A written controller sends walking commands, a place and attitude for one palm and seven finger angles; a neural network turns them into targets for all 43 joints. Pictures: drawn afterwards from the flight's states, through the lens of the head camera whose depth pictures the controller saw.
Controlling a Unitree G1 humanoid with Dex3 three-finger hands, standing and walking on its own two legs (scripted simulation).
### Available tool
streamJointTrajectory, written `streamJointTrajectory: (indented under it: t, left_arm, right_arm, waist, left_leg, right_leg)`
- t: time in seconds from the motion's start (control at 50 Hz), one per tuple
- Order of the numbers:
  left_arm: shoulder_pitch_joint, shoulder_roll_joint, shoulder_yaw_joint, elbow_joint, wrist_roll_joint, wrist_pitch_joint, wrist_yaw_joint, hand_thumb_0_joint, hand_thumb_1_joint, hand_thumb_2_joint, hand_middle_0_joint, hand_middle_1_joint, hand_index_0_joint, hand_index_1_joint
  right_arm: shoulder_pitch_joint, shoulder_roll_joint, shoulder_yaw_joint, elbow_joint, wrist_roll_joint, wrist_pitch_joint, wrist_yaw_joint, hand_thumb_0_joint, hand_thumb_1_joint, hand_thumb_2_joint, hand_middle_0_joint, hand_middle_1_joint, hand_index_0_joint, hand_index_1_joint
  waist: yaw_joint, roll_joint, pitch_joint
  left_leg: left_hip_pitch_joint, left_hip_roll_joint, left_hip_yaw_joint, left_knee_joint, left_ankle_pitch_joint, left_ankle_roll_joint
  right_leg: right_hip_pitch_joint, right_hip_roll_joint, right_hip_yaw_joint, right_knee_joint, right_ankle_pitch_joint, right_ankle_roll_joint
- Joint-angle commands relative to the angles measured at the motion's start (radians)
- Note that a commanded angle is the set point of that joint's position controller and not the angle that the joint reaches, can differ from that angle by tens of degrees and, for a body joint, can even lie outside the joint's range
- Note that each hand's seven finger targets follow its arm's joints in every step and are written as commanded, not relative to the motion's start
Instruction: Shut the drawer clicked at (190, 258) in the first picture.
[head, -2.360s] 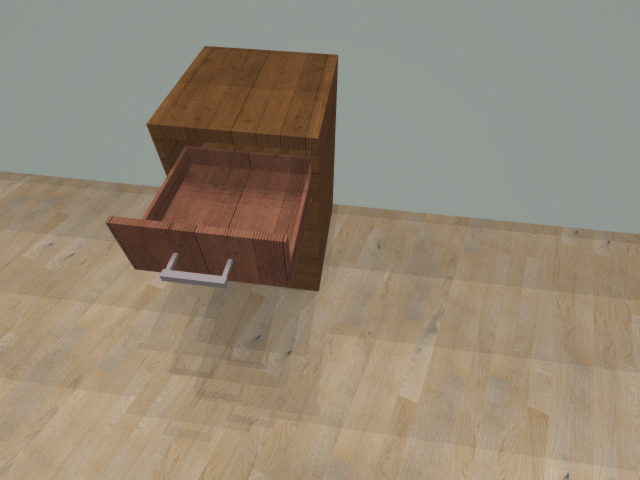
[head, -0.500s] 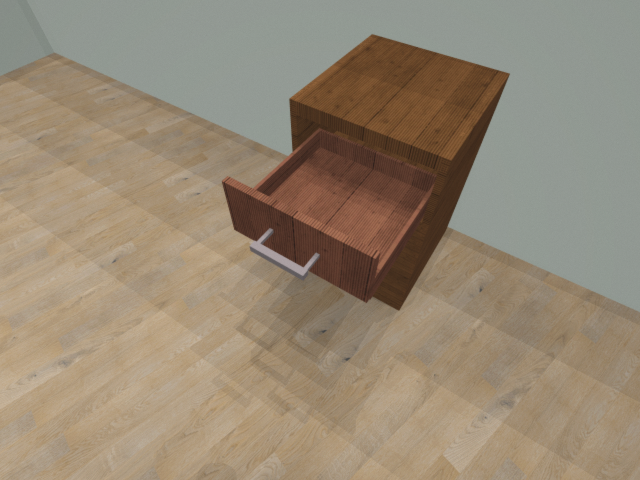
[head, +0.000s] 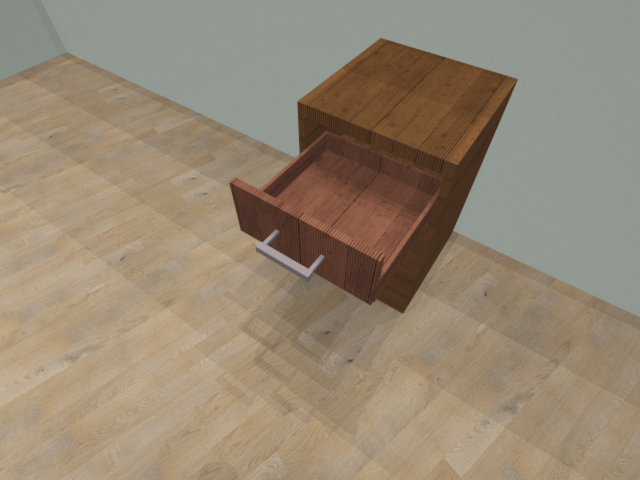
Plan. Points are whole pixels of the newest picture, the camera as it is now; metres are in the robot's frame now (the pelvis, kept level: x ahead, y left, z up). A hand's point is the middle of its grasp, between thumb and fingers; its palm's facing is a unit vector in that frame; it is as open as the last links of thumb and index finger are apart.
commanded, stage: turn to face it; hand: left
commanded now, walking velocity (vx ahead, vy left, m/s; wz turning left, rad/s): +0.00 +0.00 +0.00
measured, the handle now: (290, 254) +0.58 +0.11 -0.22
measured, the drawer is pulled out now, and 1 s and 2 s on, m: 0.30 0.30 0.30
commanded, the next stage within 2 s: take the last steps up to it in 1.14 s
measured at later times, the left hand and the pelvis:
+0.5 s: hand out of the picture +0.07 +0.19 -0.18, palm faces -0.08 -0.97 -0.25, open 7.4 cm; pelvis -0.02 -0.01 -0.01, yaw -10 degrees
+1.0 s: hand out of the picture +0.10 +0.13 -0.17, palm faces -0.29 -0.93 -0.21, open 7.4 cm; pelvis +0.00 -0.04 +0.00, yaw -23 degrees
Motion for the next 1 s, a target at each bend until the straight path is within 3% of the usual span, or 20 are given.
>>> streamJointTrajectory:
  t: [0.0, 0.12, 0.28, 0.32, 0.38, 0.42, 0.46, 0.52, 0.54, 0.56, 0.58, 0.6, 0.62, 0.64, 0.66, 0.7, 0.76, 0.82, 0.92, 0.98]
  left_arm:
    - [0.053, 0.113, 0.019, -0.024, 0.0, -0.02, 0.012, 0.0, 0.9, 0.9, -0.2, -0.3, -0.2, -0.3]
    - [0.052, 0.129, 0.036, -0.031, 0.003, -0.012, 0.012, 0.0, 0.9, 0.9, -0.2, -0.3, -0.2, -0.3]
    - [0.0, 0.19, 0.091, -0.105, 0.011, 0.02, -0.006, 0.0, 0.9, 0.9, -0.2, -0.3, -0.2, -0.3]
    - [-0.016, 0.183, 0.096, -0.123, 0.012, 0.022, -0.009, 0.0, 0.9, 0.9, -0.2, -0.3, -0.2, -0.3]
    - [-0.053, 0.163, 0.098, -0.161, 0.01, 0.028, -0.02, 0.0, 0.9, 0.9, -0.2, -0.3, -0.2, -0.3]
    - [-0.103, 0.129, 0.093, -0.198, 0.009, 0.034, -0.028, 0.0, 0.9, 0.9, -0.2, -0.3, -0.2, -0.3]
    - [-0.122, 0.129, 0.099, -0.223, 0.01, 0.044, -0.036, 0.0, 0.9, 0.9, -0.2, -0.3, -0.2, -0.3]
    - [-0.011, 0.132, 0.098, -0.206, 0.015, 0.035, -0.05, 0.0, 0.9, 0.9, -0.2, -0.3, -0.2, -0.3]
    - [0.07, 0.167, 0.111, -0.183, 0.017, 0.03, -0.049, 0.0, 0.9, 0.9, -0.2, -0.3, -0.2, -0.3]
    - [0.124, 0.283, 0.129, -0.17, 0.032, 0.016, -0.036, 0.0, 0.9, 0.9, -0.2, -0.3, -0.2, -0.3]
    - [0.125, 0.342, 0.132, -0.175, 0.022, 0.019, -0.019, 0.0, 0.9, 0.9, -0.2, -0.3, -0.2, -0.3]
    - [0.084, 0.33, 0.126, -0.189, 0.016, 0.02, -0.011, 0.0, 0.9, 0.9, -0.2, -0.3, -0.2, -0.3]
    - [0.022, 0.312, 0.125, -0.22, 0.017, 0.025, -0.012, 0.0, 0.9, 0.9, -0.2, -0.3, -0.2, -0.3]
    - [-0.04, 0.281, 0.118, -0.236, 0.024, 0.024, -0.009, 0.0, 0.9, 0.9, -0.2, -0.3, -0.2, -0.3]
    - [-0.065, 0.256, 0.109, -0.245, 0.021, 0.019, -0.007, 0.0, 0.9, 0.9, -0.2, -0.3, -0.2, -0.3]
    - [-0.034, 0.252, 0.104, -0.245, 0.018, 0.013, -0.006, 0.0, 0.9, 0.9, -0.2, -0.3, -0.2, -0.3]
    - [0.003, 0.264, 0.104, -0.234, 0.017, 0.012, -0.004, 0.0, 0.9, 0.9, -0.2, -0.3, -0.2, -0.3]
    - [0.021, 0.254, 0.102, -0.231, 0.023, 0.012, -0.002, 0.0, 0.9, 0.9, -0.2, -0.3, -0.2, -0.3]
    - [0.022, 0.254, 0.103, -0.235, 0.028, 0.009, 0.001, 0.0, 0.9, 0.9, -0.2, -0.3, -0.2, -0.3]
    - [-0.019, 0.248, 0.1, -0.244, 0.018, 0.009, 0.001, 0.0, 0.9, 0.9, -0.2, -0.3, -0.2, -0.3]
  right_arm:
    - [0.081, -0.079, -0.011, -0.012, 0.002, -0.015, -0.006, 0.0, -0.9, -0.9, 0.2, 0.3, 0.2, 0.3]
    - [0.095, -0.084, -0.019, -0.012, 0.0, -0.013, -0.013, 0.0, -0.9, -0.9, 0.2, 0.3, 0.2, 0.3]
    - [0.065, -0.115, -0.06, -0.078, 0.002, 0.001, -0.024, 0.0, -0.9, -0.9, 0.2, 0.3, 0.2, 0.3]
    - [0.058, -0.121, -0.066, -0.094, 0.0, -0.001, -0.025, 0.0, -0.9, -0.9, 0.2, 0.3, 0.2, 0.3]
    - [0.067, -0.171, -0.079, -0.108, -0.008, -0.005, -0.028, 0.0, -0.9, -0.9, 0.2, 0.3, 0.2, 0.3]
    - [0.093, -0.203, -0.087, -0.117, -0.016, -0.012, -0.027, 0.0, -0.9, -0.9, 0.2, 0.3, 0.2, 0.3]
    - [0.06, -0.211, -0.083, -0.143, -0.025, -0.013, -0.024, 0.0, -0.9, -0.9, 0.2, 0.3, 0.2, 0.3]
    - [-0.073, -0.236, -0.087, -0.197, -0.025, -0.009, -0.02, 0.0, -0.9, -0.9, 0.2, 0.3, 0.2, 0.3]
    - [-0.11, -0.231, -0.089, -0.209, -0.014, -0.004, -0.018, 0.0, -0.9, -0.9, 0.2, 0.3, 0.2, 0.3]
    - [-0.109, -0.172, -0.081, -0.236, 0.004, 0.002, -0.01, 0.0, -0.9, -0.9, 0.2, 0.3, 0.2, 0.3]
    - [-0.147, -0.161, -0.078, -0.27, 0.004, 0.011, -0.007, 0.0, -0.9, -0.9, 0.2, 0.3, 0.2, 0.3]
    - [-0.11, -0.176, -0.08, -0.255, 0.005, 0.019, -0.005, 0.0, -0.9, -0.9, 0.2, 0.3, 0.2, 0.3]
    - [-0.121, -0.169, -0.082, -0.255, 0.006, 0.017, 0.003, 0.0, -0.9, -0.9, 0.2, 0.3, 0.2, 0.3]
    - [-0.129, -0.168, -0.084, -0.24, 0.003, 0.017, 0.001, 0.0, -0.9, -0.9, 0.2, 0.3, 0.2, 0.3]
    - [-0.124, -0.175, -0.082, -0.231, 0.0, 0.015, 0.002, 0.0, -0.9, -0.9, 0.2, 0.3, 0.2, 0.3]
    - [-0.135, -0.153, -0.077, -0.233, 0.003, 0.019, 0.008, 0.0, -0.9, -0.9, 0.2, 0.3, 0.2, 0.3]
    - [-0.152, -0.136, -0.071, -0.238, 0.009, 0.022, 0.01, 0.0, -0.9, -0.9, 0.2, 0.3, 0.2, 0.3]
    - [-0.177, -0.137, -0.072, -0.253, 0.011, 0.02, 0.008, 0.0, -0.9, -0.9, 0.2, 0.3, 0.2, 0.3]
    - [-0.189, -0.134, -0.069, -0.268, 0.018, 0.007, 0.003, 0.0, -0.9, -0.9, 0.2, 0.3, 0.2, 0.3]
    - [-0.105, -0.134, -0.065, -0.244, 0.019, -0.003, -0.004, 0.0, -0.9, -0.9, 0.2, 0.3, 0.2, 0.3]
  waist:
    - [-0.01, -0.001, -0.012]
    - [-0.005, 0.015, -0.016]
    - [-0.01, -0.058, -0.04]
    - [-0.014, -0.017, -0.04]
    - [-0.022, 0.132, -0.034]
    - [-0.037, 0.277, -0.032]
    - [-0.025, 0.226, -0.022]
    - [0.053, 0.187, -0.08]
    - [0.101, 0.087, -0.1]
    - [0.119, -0.26, -0.093]
    - [0.117, -0.353, -0.065]
    - [0.085, -0.276, -0.076]
    - [0.069, -0.172, -0.05]
    - [0.037, -0.2, -0.052]
    - [0.027, -0.199, -0.059]
    - [0.028, -0.12, -0.097]
    - [0.037, -0.099, -0.134]
    - [0.042, -0.134, -0.117]
    - [0.038, -0.112, -0.104]
    - [-0.009, -0.078, -0.124]
  left_leg:
    - [0.013, 0.058, -0.006, -0.038, 0.251, 0.042]
    - [0.02, 0.07, 0.027, 0.002, 0.264, 0.038]
    - [-0.036, 0.087, 0.092, 0.107, 0.134, 0.026]
    - [-0.015, 0.103, 0.084, 0.095, 0.133, 0.029]
    - [0.029, 0.217, -0.019, 0.001, 0.18, 0.087]
    - [0.053, 0.373, -0.131, -0.103, 0.307, 0.196]
    - [0.014, 0.404, -0.102, -0.104, 0.351, 0.226]
    - [-0.027, 0.311, 0.071, 0.058, 0.356, 0.13]
    - [-0.123, 0.246, 0.112, 0.204, 0.233, 0.078]
    - [-0.308, 0.085, 0.198, 0.45, -0.138, 0.002]
    - [-0.422, 0.005, 0.115, 0.667, -0.412, -0.022]
    - [-0.441, 0.046, 0.012, 0.756, -0.378, -0.013]
    - [-0.418, 0.062, 0.034, 0.759, -0.333, -0.012]
    - [-0.419, 0.068, 0.019, 0.753, -0.277, -0.017]
    - [-0.413, 0.067, 0.019, 0.738, -0.24, -0.023]
    - [-0.378, 0.045, 0.037, 0.679, -0.201, -0.03]
    - [-0.359, 0.024, 0.052, 0.585, -0.173, -0.03]
    - [-0.344, 0.011, 0.043, 0.526, -0.172, -0.025]
    - [-0.268, -0.009, 0.034, 0.368, -0.209, -0.009]
    - [-0.113, -0.015, 0.029, 0.161, -0.084, 0.003]
  right_leg:
    - [-0.023, -0.108, 0.084, -0.092, 0.264, -0.005]
    - [-0.035, -0.106, 0.108, -0.065, 0.336, -0.015]
    - [-0.09, -0.125, 0.215, 0.012, 0.394, -0.056]
    - [-0.133, -0.103, 0.226, 0.041, 0.377, -0.053]
    - [-0.241, -0.011, 0.16, 0.195, 0.253, -0.015]
    - [-0.331, 0.032, 0.074, 0.462, -0.206, 0.012]
    - [-0.344, -0.008, 0.113, 0.556, -0.289, 0.017]
    - [-0.152, -0.017, 0.041, 0.28, -0.12, 0.018]
    - [-0.007, -0.017, 0.047, 0.087, 0.065, 0.02]
    - [0.087, -0.203, 0.346, -0.137, 0.262, -0.024]
    - [0.042, -0.366, 0.621, -0.146, 0.523, -0.114]
    - [0.044, -0.368, 0.549, -0.124, 0.442, -0.178]
    - [-0.042, -0.346, 0.534, -0.114, 0.291, -0.212]
    - [-0.05, -0.276, 0.516, -0.089, 0.292, -0.199]
    - [-0.029, -0.25, 0.464, -0.069, 0.389, -0.185]
    - [0.0, -0.216, 0.422, -0.048, 0.493, -0.166]
    - [0.067, -0.196, 0.404, -0.042, 0.547, -0.151]
    - [0.06, -0.194, 0.441, -0.053, 0.543, -0.15]
    - [0.041, -0.206, 0.493, -0.027, 0.64, -0.171]
    - [-0.025, -0.174, 0.477, 0.019, 0.633, -0.134]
